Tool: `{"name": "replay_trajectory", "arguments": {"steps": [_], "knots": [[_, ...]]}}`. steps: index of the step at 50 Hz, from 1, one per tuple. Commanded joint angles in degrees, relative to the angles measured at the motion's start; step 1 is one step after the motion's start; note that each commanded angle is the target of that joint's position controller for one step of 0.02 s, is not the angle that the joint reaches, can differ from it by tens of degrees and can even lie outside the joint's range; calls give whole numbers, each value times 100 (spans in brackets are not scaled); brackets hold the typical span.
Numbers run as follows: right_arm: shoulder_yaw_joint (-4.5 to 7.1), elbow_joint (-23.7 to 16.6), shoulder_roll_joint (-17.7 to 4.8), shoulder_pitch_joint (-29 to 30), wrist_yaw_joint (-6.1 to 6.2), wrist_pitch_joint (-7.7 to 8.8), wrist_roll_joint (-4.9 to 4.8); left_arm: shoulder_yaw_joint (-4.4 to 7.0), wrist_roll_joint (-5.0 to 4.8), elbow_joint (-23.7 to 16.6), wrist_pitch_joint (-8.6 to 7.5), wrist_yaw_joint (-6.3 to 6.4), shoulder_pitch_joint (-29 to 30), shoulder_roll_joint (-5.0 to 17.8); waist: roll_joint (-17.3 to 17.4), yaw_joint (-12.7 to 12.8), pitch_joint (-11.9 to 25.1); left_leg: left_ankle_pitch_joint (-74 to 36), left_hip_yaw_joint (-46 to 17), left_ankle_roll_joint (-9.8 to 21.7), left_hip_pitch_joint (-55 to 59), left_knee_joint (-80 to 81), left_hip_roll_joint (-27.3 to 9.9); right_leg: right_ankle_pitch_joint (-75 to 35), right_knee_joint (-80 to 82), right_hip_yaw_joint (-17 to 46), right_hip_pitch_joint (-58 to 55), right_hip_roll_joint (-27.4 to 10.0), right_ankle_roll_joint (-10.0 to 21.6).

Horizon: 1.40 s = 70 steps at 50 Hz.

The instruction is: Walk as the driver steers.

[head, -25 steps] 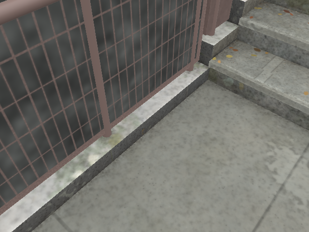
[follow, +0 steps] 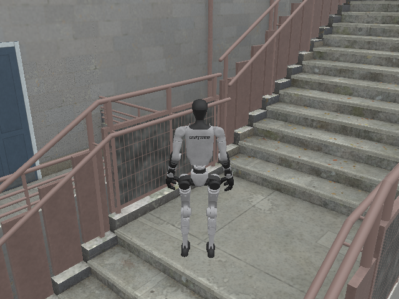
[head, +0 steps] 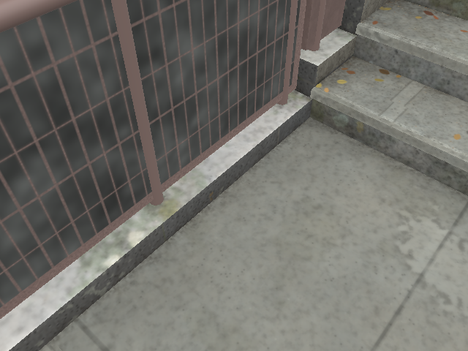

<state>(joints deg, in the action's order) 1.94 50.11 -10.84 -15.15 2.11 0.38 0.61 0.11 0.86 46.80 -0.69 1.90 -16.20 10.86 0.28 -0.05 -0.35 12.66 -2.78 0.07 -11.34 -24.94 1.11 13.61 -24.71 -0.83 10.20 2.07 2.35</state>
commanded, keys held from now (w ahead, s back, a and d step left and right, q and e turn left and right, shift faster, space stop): no key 0.02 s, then w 0.76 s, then no key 0.22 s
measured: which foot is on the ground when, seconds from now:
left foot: down 0.00-0.70, up 0.72-1.00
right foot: down 0.00-0.24, up 0.26-0.66, down 0.68-1.00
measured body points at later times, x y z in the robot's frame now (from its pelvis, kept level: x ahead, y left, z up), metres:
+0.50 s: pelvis +0.11 +0.02 +0.01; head +0.12 +0.03 +0.46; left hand +0.28 +0.26 -0.11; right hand +0.05 -0.22 -0.13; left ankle +0.02 +0.11 -0.74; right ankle +0.20 -0.11 -0.69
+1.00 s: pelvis +0.36 -0.05 +0.00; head +0.40 -0.05 +0.45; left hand +0.35 +0.20 -0.15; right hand +0.47 -0.29 -0.13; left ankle +0.49 +0.06 -0.70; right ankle +0.34 -0.11 -0.74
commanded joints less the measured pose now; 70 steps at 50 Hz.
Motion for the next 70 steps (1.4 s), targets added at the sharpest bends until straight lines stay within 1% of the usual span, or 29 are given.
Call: {"name": "replay_trajectory", "arguments": {"steps": [1, 3, 6, 8, 11, 12, 13, 14, 16, 18, 24, 30, 32, 34, 35, 36, 37, 39, 44, 45, 48, 53, 54, 56, 57, 58, 59, 64, 70], "knots": [[104, -128, -481, -86, 25, 66, -3, 120, -5, -170, -67, 19, -111, 541, -48, 9, -97, -598, -438, 218, 42, 349, -394, -300, 645, 738, 205, -640, 216], [144, -15, -507, -266, 1, 49, 37, 202, -4, -39, -17, -2, -332, 736, -295, 56, -49, 934, -138, 302, -151, -33, -61, 1578, 783, 911, 195, -593, 405], [111, -214, -350, 71, -118, 74, 138, 348, -1, 90, 77, -47, -653, 1069, -855, 196, -799, 1422, 453, 368, -1259, -1036, 150, 3825, 1689, 2248, 374, -1538, 1043], [122, -245, -371, 82, -180, 177, 134, 380, -39, 97, 20, -72, -456, 1042, -753, 86, -842, 936, 459, 424, -1013, -1163, -95, 3195, 1904, 2362, 628, -1762, 1169], [163, 126, -263, -887, -283, 321, 95, 382, -108, 28, -89, -122, 106, 941, -494, -410, -525, 654, 603, 600, 902, 38, 151, 2615, 1237, 1289, 1439, -1068, 889], [224, 282, -432, -1397, -244, 364, 107, 342, -84, -36, -133, -124, 325, 762, -83, -648, -525, 968, -30, 691, 1674, 533, -214, 2340, 422, 853, 2095, -741, 710], [322, 337, -879, -1957, -180, 379, 151, 216, -70, -254, -195, -151, 597, 314, 1160, -866, -374, 2805, -2193, 1017, 2121, 1669, -1530, 1704, -1268, -57, 2881, -20, 399], [384, 346, -1051, -1972, -207, 332, 172, 292, 105, -352, -233, -163, 732, 644, 1157, -824, -750, 3332, -3316, 1343, 1758, 2207, -2169, 1586, -2107, -78, 3403, 46, 380], [314, 157, -790, -1197, -227, 385, 181, 331, 49, -369, -317, -265, 745, 766, 378, -345, -775, 2222, -2562, 1324, 1357, 2167, -1907, 743, -2732, 294, 3260, -346, 311], [258, 111, -618, -943, -216, 487, 126, 343, 87, -210, -320, -346, 477, 707, 358, -144, -432, 981, -1668, 1115, 1409, 2116, -1495, 174, -2864, 147, 3015, -439, 162], [204, 440, -570, -1370, -212, 614, 73, 243, 80, -515, -186, -441, 1473, 506, 509, -331, -584, -710, -623, 1069, 1087, 2085, -1227, -729, -2234, -209, 3105, -564, -141], [163, 720, -663, -1721, -123, 592, 39, 237, 86, -712, -212, -372, 1873, 557, 635, -327, -852, -2087, -299, 1005, 1269, 1744, -1370, -703, -1129, -461, 2380, -411, 196], [169, 722, -784, -1516, -101, 542, 32, 287, 69, -656, -251, -327, 1548, 595, 593, -49, -625, -3402, -109, 882, 1307, 1157, -1373, -507, -809, -569, 1595, -189, 427], [169, 734, -836, -1354, -53, 513, 21, 459, 73, -115, -321, -192, -48, 874, 274, 631, 240, -4075, 314, 695, 809, -685, -1040, -560, -355, -626, -515, 75, 678], [90, 596, -634, -1315, -62, 521, 25, 597, 220, 126, -359, -118, -1166, 1303, -241, 1079, 946, -2580, 501, 608, -365, -2416, -780, 432, -209, 578, -2010, -1012, 961], [-14, 453, -2, -1897, -100, 532, -159, 708, 262, 218, -348, -151, -1558, 1879, -1824, 789, 1674, 1417, 680, 393, -2111, -4623, 329, 1395, 785, 3608, -3135, -2653, 1715], [131, 479, -529, -1594, -122, 547, 4, 644, 87, 188, -279, -198, -941, 1512, -1095, 518, 1348, 1404, -94, 588, -2562, -5100, 46, 1746, 1383, 4251, -2540, -2437, 1581], [172, 379, -625, -790, -191, 579, 38, 439, 4, 90, -367, -235, -15, 802, -72, 156, 231, 310, 1, 695, -2437, -4664, -504, 696, 1442, 2467, -1016, -2007, 1200], [120, 548, -160, -963, -245, 298, 255, 269, -26, 564, -568, -193, -366, 528, -273, -337, -7, 280, 261, 294, -1848, -3809, -541, -4506, 1227, 547, -260, -1431, 991], [134, 174, -356, -448, -212, 304, 308, 296, -100, 544, -391, -81, 47, 699, -737, -482, -222, 471, 517, 216, -1850, -3226, -363, -5469, 1087, -131, 155, -888, 1068], [-31, 217, -136, -264, -105, 332, 43, 261, 5, 637, -208, -112, -67, 636, -842, -275, 226, -726, 905, 161, -1089, -1761, -116, -5035, 886, -568, 154, -515, 1100], [-56, 401, -309, -454, 32, 432, 163, 208, -189, 888, -136, -69, -259, 679, -26, -425, 265, -1234, 594, 433, -267, -729, -193, -4118, 242, 13, -137, -1085, 781], [-49, 631, -323, -572, -40, 394, 89, 168, -88, 789, -182, -107, -233, 661, 399, -253, 176, -1149, 607, 513, -121, -460, -76, -3984, 93, 241, -158, -1420, 685], [16, 672, -710, -817, -17, 383, 13, 35, 77, 1018, -204, -154, -1204, 305, 964, 36, 182, -2731, -594, 745, 722, 27, -1113, -1382, -718, -35, 90, -843, 385], [69, 615, -867, -574, -27, 248, -63, -54, 15, 1337, -94, -157, -1928, -180, 1458, 229, 359, -2111, -1591, 1501, 837, 260, -1787, 1219, -1249, -311, 538, -171, 248], [61, 312, -759, -425, -46, 203, 92, 116, -81, 1460, 70, -22, -1492, 460, 723, -232, -15, -2104, -2446, 1735, 532, 632, -2265, 1765, -1829, -253, 1013, 75, 134], [64, 370, -820, -561, -38, 187, 147, 200, -48, 1247, 133, 5, -943, 650, 608, -309, 20, -1921, -2562, 1847, 430, 944, -2311, 2150, -2509, 53, 1206, 103, 106], [0, 477, -504, 78, 68, 169, 37, 130, 24, 1297, 215, -35, -640, 151, 471, 157, 75, -132, -899, 1046, -461, 1421, -1292, 1139, -2324, 285, 524, -173, -209], [102, 601, -738, 5, 3, 49, 15, 65, -45, 1491, 187, 36, -740, 17, 441, 145, 27, 1051, -581, 756, -774, 1146, -1046, 21, -435, -147, -202, -171, -129]]}}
